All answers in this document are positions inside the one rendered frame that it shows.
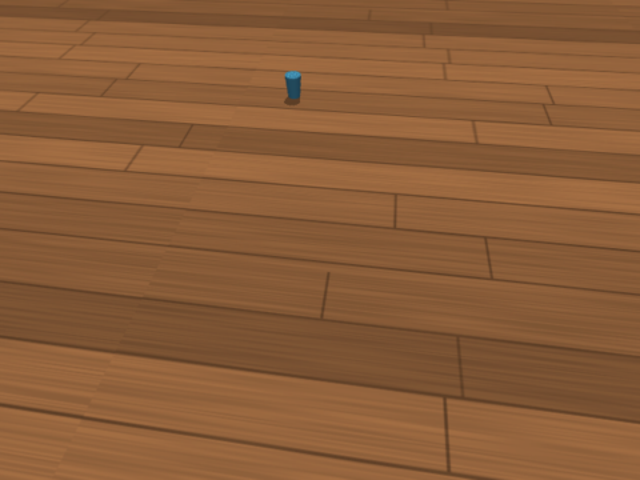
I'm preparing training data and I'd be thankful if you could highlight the cup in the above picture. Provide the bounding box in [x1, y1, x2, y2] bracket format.
[285, 71, 301, 99]

